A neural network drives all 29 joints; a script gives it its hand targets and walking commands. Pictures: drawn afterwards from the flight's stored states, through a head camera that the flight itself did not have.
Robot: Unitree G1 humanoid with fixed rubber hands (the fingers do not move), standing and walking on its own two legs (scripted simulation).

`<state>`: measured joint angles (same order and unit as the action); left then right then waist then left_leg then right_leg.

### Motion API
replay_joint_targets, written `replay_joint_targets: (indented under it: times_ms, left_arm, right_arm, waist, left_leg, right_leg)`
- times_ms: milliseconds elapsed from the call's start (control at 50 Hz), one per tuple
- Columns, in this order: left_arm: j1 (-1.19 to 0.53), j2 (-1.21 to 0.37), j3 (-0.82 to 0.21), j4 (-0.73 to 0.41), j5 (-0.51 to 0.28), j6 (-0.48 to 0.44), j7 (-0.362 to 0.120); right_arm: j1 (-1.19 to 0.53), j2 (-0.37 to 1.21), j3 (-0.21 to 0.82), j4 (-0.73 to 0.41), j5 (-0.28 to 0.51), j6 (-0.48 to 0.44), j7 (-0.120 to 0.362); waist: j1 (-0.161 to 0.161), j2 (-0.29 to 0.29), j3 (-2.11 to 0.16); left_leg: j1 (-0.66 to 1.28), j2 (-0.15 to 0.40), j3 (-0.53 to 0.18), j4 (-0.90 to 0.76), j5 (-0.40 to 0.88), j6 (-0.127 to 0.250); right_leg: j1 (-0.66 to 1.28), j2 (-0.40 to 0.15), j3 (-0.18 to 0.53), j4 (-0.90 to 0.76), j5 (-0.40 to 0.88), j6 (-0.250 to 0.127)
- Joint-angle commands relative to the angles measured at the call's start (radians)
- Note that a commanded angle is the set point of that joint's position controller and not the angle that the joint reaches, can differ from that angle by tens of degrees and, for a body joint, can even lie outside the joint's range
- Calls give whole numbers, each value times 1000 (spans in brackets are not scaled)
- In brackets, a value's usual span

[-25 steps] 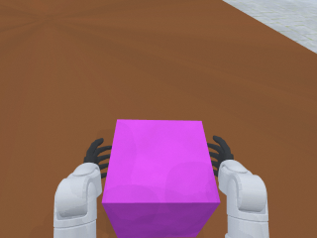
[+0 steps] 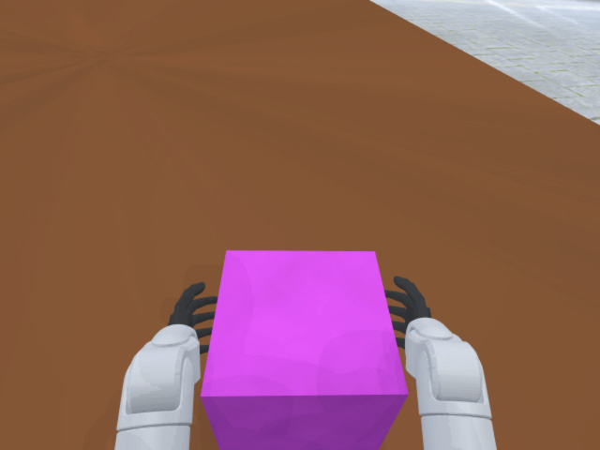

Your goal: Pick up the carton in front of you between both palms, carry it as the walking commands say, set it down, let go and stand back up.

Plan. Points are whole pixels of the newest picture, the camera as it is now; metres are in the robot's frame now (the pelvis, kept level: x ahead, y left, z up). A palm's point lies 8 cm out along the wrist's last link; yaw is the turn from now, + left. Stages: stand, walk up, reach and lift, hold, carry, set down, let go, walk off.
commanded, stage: carry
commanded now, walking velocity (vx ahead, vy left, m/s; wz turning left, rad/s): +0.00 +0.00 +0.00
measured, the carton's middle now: (299, 361) +0.27 +0.00 -0.02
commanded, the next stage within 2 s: hold in 1.16 s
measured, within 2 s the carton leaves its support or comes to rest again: neither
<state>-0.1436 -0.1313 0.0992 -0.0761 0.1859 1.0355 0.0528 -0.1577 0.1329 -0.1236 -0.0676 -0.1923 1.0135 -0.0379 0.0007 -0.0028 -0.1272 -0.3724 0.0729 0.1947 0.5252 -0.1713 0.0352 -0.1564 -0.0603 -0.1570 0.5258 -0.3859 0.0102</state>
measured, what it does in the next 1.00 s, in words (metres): stands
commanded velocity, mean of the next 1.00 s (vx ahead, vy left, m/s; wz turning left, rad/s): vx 0.00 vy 0.00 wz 0.00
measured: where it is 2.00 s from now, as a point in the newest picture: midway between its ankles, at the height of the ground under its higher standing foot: outside the picture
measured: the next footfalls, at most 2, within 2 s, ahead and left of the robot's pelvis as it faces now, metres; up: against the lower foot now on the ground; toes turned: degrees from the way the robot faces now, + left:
none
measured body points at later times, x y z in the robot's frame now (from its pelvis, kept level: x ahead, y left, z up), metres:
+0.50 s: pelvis -0.02 -0.01 +0.00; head -0.04 +0.00 +0.45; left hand +0.29 +0.14 +0.03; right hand +0.29 -0.16 +0.04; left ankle +0.07 +0.10 -0.73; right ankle -0.07 -0.11 -0.73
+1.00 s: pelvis -0.02 -0.02 +0.00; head -0.04 -0.01 +0.45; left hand +0.28 +0.13 +0.03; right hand +0.28 -0.17 +0.03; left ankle +0.07 +0.10 -0.73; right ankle -0.07 -0.11 -0.73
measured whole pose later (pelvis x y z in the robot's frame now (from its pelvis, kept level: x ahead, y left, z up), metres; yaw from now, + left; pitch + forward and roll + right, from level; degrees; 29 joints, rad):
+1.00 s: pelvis -0.02 -0.02 +0.00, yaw +0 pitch +1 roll +0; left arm -0.22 -0.14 0.17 0.18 0.24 0.75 0.03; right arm -0.24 0.15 -0.20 0.19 -0.25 0.72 -0.02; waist 0.00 0.00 -0.09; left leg -0.41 0.10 0.18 0.52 -0.13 0.02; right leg -0.21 -0.04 -0.16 0.57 -0.38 -0.02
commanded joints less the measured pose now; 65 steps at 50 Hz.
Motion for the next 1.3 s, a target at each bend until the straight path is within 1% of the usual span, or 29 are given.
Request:
replay_joint_targets:
  times_ms: [0, 100, 220, 260, 320, 380, 440, 500, 680, 880, 1140, 1160, 1180, 1200, 1220, 1240, 1260, 1280]
  left_arm:
    - [-490, -851, -599, -38, -310, -93, -237]
    - [-515, -843, -525, 55, -243, -200, -239]
    - [-580, -870, -424, 208, -169, -337, -248]
    - [-602, -892, -411, 243, -159, -375, -254]
    - [-617, -919, -417, 261, -156, -406, -259]
    - [-605, -932, -448, 239, -170, -403, -259]
    - [-576, -934, -495, 190, -200, -372, -256]
    - [-545, -912, -495, 173, -201, -344, -251]
    - [-564, -907, -495, 160, -206, -342, -250]
    - [-554, -902, -478, 178, -197, -339, -251]
    - [-561, -908, -484, 172, -202, -339, -253]
    - [-475, -926, -466, 139, -200, -342, -259]
    - [-514, -889, -481, 91, -194, -358, -263]
    - [-533, -897, -493, 101, -199, -361, -266]
    - [-537, -884, -504, 105, -213, -366, -270]
    - [-552, -888, -520, 99, -221, -369, -274]
    - [-548, -892, -532, 98, -218, -370, -271]
    - [-555, -888, -522, 108, -211, -372, -274]
  right_arm:
    - [-437, 856, 602, 5, 303, -70, 235]
    - [-461, 850, 526, 101, 238, -178, 238]
    - [-526, 876, 419, 260, 161, -313, 251]
    - [-546, 897, 404, 297, 149, -351, 257]
    - [-559, 923, 405, 318, 143, -382, 262]
    - [-542, 934, 431, 300, 156, -380, 262]
    - [-511, 934, 476, 251, 185, -348, 259]
    - [-482, 911, 478, 231, 186, -319, 254]
    - [-508, 909, 485, 212, 194, -316, 252]
    - [-502, 906, 475, 229, 188, -313, 252]
    - [-505, 911, 479, 224, 190, -313, 253]
    - [-449, 944, 447, 261, 170, -331, 261]
    - [-429, 917, 426, 274, 144, -363, 251]
    - [-437, 921, 417, 264, 142, -376, 243]
    - [-421, 913, 408, 268, 136, -383, 232]
    - [-415, 904, 402, 271, 128, -385, 229]
    - [-430, 911, 408, 275, 138, -386, 228]
    - [-441, 912, 410, 288, 133, -388, 229]
  waist:
    - [-1, -1, -145]
    - [-2, 3, -147]
    - [-2, 8, -168]
    - [-1, 11, -179]
    - [-1, 13, -200]
    - [-1, 16, -220]
    - [-1, 16, -233]
    - [0, 12, -233]
    - [-2, 4, -201]
    - [-1, 2, -199]
    - [0, 2, -199]
    - [3, -163, -36]
    - [-19, -138, -71]
    - [-17, -104, -80]
    - [-31, -90, -110]
    - [-32, -44, -115]
    - [-35, -31, -125]
    - [-24, -44, -110]
  left_leg:
    - [174, 94, -127, -70, 127, -1]
    - [167, 96, -131, -81, 93, -7]
    - [169, 100, -136, -87, 82, -9]
    - [174, 101, -137, -85, 89, -9]
    - [186, 102, -137, -76, 124, -7]
    - [199, 104, -133, -61, 177, -4]
    - [203, 106, -128, -46, 231, -1]
    - [197, 107, -124, -37, 257, 1]
    - [179, 102, -122, -45, 195, -6]
    - [176, 100, -115, -42, 197, -11]
    - [176, 99, -110, -39, 199, -16]
    - [576, -188, -246, -27, 281, 7]
    - [583, -167, -269, -35, 317, -2]
    - [555, -172, -266, -42, 361, -9]
    - [532, -167, -268, -63, 349, -18]
    - [477, -172, -261, -86, 347, -31]
    - [499, -175, -248, -92, 332, -37]
    - [484, -177, -243, -103, 273, -40]
  right_leg:
    - [-104, -97, 90, -127, 117, -25]
    - [-118, -95, 95, -132, 86, -27]
    - [-117, -89, 96, -120, 78, -30]
    - [-113, -88, 97, -114, 83, -31]
    - [-104, -85, 96, -101, 105, -33]
    - [-96, -84, 95, -86, 137, -32]
    - [-88, -84, 92, -70, 175, -28]
    - [-83, -85, 91, -63, 202, -25]
    - [-101, -89, 97, -84, 172, -31]
    - [-100, -91, 97, -83, 195, -35]
    - [-100, -91, 96, -82, 209, -38]
    - [-282, 78, 293, -208, 426, -52]
    - [-235, 76, 313, -213, 422, -56]
    - [-173, 86, 306, -198, 500, -45]
    - [-98, 96, 301, -204, 477, -44]
    - [-9, 110, 289, -197, 501, -37]
    - [-3, 114, 286, -210, 498, -34]
    - [5, 114, 283, -225, 423, -33]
